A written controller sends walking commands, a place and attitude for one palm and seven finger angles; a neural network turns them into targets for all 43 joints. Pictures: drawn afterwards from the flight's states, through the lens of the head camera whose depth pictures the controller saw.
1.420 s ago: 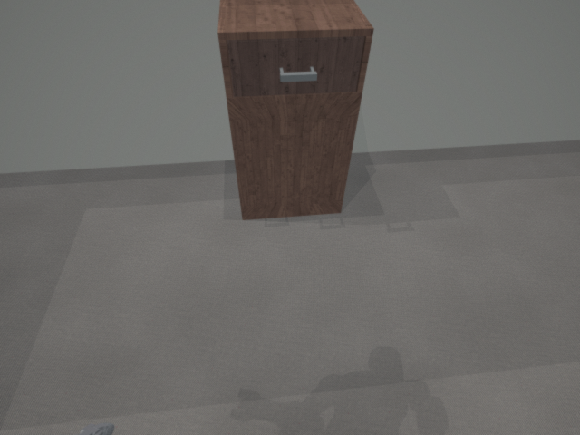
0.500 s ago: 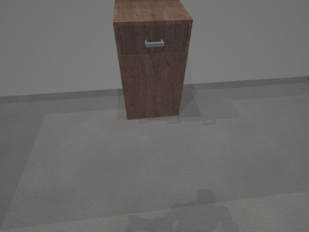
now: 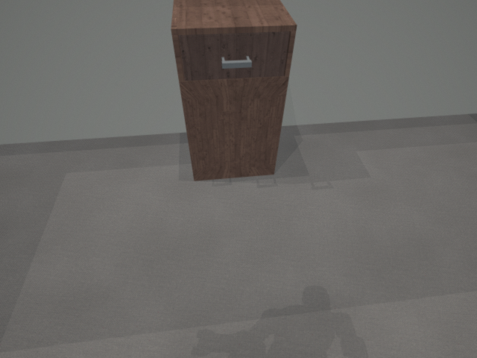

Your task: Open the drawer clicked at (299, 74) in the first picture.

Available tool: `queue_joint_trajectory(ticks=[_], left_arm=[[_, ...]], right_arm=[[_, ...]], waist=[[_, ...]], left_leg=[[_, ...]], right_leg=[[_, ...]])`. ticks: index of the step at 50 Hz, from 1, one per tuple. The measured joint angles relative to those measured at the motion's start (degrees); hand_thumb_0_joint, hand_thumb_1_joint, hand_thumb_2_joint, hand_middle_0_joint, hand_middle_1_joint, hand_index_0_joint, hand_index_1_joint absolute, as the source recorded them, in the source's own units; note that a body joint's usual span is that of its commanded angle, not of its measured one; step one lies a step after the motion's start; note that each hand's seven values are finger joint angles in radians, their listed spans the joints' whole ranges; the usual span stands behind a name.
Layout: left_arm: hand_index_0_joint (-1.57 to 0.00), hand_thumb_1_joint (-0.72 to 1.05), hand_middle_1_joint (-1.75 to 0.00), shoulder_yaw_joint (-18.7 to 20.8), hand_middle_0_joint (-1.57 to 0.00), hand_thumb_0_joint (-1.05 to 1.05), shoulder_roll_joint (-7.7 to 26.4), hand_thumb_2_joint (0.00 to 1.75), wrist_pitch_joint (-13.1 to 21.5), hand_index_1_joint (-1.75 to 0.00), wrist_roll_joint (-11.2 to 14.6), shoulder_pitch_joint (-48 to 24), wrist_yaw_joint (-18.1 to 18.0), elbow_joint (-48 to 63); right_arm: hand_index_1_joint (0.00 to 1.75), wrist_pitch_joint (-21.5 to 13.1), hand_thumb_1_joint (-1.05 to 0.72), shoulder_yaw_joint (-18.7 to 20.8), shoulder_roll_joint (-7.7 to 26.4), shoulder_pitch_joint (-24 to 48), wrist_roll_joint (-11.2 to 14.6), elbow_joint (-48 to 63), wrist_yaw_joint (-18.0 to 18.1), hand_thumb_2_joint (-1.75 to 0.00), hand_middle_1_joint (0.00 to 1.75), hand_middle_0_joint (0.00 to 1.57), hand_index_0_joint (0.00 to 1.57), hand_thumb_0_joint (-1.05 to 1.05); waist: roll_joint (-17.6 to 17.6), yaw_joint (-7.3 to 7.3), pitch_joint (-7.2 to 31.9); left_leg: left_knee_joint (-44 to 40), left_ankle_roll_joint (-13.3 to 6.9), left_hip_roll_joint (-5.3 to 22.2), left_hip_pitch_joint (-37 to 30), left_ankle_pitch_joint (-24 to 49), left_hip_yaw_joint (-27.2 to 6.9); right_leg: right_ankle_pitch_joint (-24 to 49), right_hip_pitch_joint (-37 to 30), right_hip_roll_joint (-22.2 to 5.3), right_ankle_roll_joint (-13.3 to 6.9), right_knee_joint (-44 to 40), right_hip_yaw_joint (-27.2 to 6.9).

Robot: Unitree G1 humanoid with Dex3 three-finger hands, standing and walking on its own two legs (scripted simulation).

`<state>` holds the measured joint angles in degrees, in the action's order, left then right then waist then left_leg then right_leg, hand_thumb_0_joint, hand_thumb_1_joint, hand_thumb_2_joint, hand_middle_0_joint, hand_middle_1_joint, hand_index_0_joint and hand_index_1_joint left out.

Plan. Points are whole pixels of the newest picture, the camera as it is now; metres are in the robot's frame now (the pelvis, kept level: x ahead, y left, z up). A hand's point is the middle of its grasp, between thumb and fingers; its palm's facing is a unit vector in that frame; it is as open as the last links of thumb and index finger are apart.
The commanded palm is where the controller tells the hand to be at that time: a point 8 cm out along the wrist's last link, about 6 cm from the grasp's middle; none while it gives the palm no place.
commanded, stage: look at it before walking up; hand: left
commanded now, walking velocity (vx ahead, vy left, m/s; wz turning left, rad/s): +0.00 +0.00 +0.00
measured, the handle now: (236, 61) +1.16 +0.08 -0.06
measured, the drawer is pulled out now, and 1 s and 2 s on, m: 0.00 0.00 0.00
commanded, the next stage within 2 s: walk to a spot facing it in 0.02 s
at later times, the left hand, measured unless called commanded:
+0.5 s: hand out of the picture +0.07 +0.19 -0.18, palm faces -0.15 -0.95 -0.26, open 7.4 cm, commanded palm none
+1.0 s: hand out of the picture +0.15 +0.18 -0.19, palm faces -0.29 -0.94 -0.20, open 7.4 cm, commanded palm none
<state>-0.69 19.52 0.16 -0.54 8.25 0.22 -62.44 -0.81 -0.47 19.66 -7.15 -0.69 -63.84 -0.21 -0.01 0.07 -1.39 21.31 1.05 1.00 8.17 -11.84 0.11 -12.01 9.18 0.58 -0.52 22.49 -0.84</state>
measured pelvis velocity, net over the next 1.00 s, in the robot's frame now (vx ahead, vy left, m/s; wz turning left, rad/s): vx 0.16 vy -0.01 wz -0.45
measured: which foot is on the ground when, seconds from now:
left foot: down 0.00-0.50, up 0.52-0.98, down 1.00-1.00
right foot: down 0.00-1.00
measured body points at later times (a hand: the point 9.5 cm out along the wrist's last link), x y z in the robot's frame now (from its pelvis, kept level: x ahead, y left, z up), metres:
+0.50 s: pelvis +0.00 -0.01 -0.02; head +0.01 -0.03 +0.43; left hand +0.08 +0.24 -0.16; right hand +0.03 -0.28 -0.18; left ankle +0.00 +0.13 -0.75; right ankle -0.01 -0.10 -0.75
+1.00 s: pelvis +0.16 -0.01 -0.02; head +0.18 -0.01 +0.43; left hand +0.17 +0.23 -0.17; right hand +0.20 -0.29 -0.14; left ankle +0.27 +0.06 -0.74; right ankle -0.01 -0.09 -0.74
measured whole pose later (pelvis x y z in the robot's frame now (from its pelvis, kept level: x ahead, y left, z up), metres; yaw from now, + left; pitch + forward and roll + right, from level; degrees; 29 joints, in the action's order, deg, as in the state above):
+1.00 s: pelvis +0.16 -0.01 -0.02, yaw -26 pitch +1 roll -1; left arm 3.4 10.4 1.8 -1.4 27.9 -0.3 -59.1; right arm -2.2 2.1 10.8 -5.6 -0.9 -51.2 -1.0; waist -0.9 5.1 -0.9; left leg 33.7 1.9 2.9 24.0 -13.9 2.6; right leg -24.3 3.2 4.1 -1.4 27.3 -11.8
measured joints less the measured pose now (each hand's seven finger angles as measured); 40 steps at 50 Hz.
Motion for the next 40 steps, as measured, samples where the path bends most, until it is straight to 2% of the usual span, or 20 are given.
queue_joint_trajectory(ticks=[10,18,20,23,25,27,30,35,40], left_arm=[[-0.20,0.90,-0.30,0.25,-0.20,0.00,0.17,0.90,-0.11,-0.30,-0.02,-0.09,-0.02,0.43],[-0.20,0.90,-0.30,1.46,-0.20,0.00,-1.98,0.90,-3.05,-0.30,-0.28,2.79,-0.22,4.41],[-0.20,0.90,-0.30,1.81,-0.20,0.00,-2.83,0.90,-3.54,-0.30,-0.40,3.79,0.27,5.33],[-0.20,0.90,-0.30,2.45,-0.20,0.00,-4.77,0.90,-4.07,-0.30,-0.68,5.74,1.34,6.28],[-0.20,0.90,-0.30,2.64,-0.20,0.00,-6.04,0.90,-3.20,-0.30,-0.86,7.41,1.92,7.18],[-0.20,0.90,-0.30,2.65,-0.20,0.00,-7.04,0.90,-1.40,-0.30,-0.92,8.85,1.47,7.74],[-0.20,0.90,-0.30,2.39,-0.20,0.00,-8.82,0.90,0.23,-0.30,-0.61,11.89,0.60,7.48],[-0.20,0.90,-0.30,2.08,-0.20,0.00,-10.71,0.90,1.38,-0.30,-0.55,16.60,0.50,5.14],[-0.20,0.90,-0.30,2.42,-0.20,0.00,-11.27,0.90,2.00,-0.30,-0.72,18.73,0.34,3.65]], right_arm=[[0.30,-0.01,-0.90,0.10,-0.12,0.53,-0.06,0.31,0.16,-0.89,0.30,0.21,0.20,0.00],[0.30,1.27,-0.90,1.20,-3.55,-0.14,-0.27,5.49,1.17,-0.89,0.30,0.21,0.20,0.00],[0.30,1.34,-0.90,1.34,-4.64,-0.87,-0.37,6.52,0.95,-0.89,0.30,0.21,0.20,0.00],[0.30,1.38,-0.90,1.56,-5.56,-2.60,-0.68,7.04,0.46,-0.89,0.30,0.21,0.20,0.00],[0.30,1.60,-0.90,1.79,-5.49,-4.17,-0.80,7.04,0.13,-0.89,0.30,0.21,0.20,0.00],[0.30,2.44,-0.90,2.07,-5.60,-5.31,-0.65,6.55,-0.06,-0.89,0.30,0.21,0.20,0.00],[0.30,2.88,-0.90,2.42,-5.72,-5.65,-0.79,5.75,-0.63,-0.89,0.30,0.21,0.20,0.00],[0.30,1.38,-0.90,3.19,-6.38,-4.45,-0.93,7.68,-0.95,-0.89,0.30,0.21,0.20,0.01],[0.30,0.84,-0.91,3.80,-6.99,-2.59,-0.80,9.40,-0.99,-0.89,0.30,0.20,0.20,0.01]], waist=[[-0.06,0.37,0.08],[-0.96,0.86,-0.69],[-1.33,1.18,-1.14],[-0.35,1.53,-1.24],[1.19,1.72,-0.84],[1.98,1.94,-0.58],[2.39,2.71,-0.35],[1.43,2.04,0.08],[0.91,2.64,0.26]], left_leg=[[0.12,-0.02,0.21,-0.26,-0.37,0.53],[6.80,0.02,1.31,3.21,-4.17,5.02],[8.47,-0.02,1.65,3.48,-5.32,6.74],[10.55,0.50,3.25,2.89,-7.28,8.99],[14.78,0.97,5.21,4.02,-10.12,9.51],[26.97,1.09,5.41,9.12,-17.28,6.66],[40.32,0.95,3.88,16.32,-13.40,2.69],[41.03,2.34,4.16,23.32,-3.86,2.20],[36.31,3.09,4.83,26.24,-0.33,1.25]], right_leg=[[-0.01,-0.15,0.21,0.03,-0.15,-0.51],[-2.88,6.19,1.57,0.15,8.67,-4.81],[-7.21,8.77,1.17,0.45,14.84,-3.52],[-13.48,9.95,0.06,0.74,20.68,0.81],[-11.45,7.84,0.04,-0.09,16.67,3.24],[-8.27,8.31,1.03,-2.69,17.19,4.03],[-8.18,5.83,2.59,-4.24,13.09,3.06],[-3.55,0.73,3.44,-4.13,2.49,-0.55],[-2.80,-2.46,3.88,-3.65,-2.06,-4.19]])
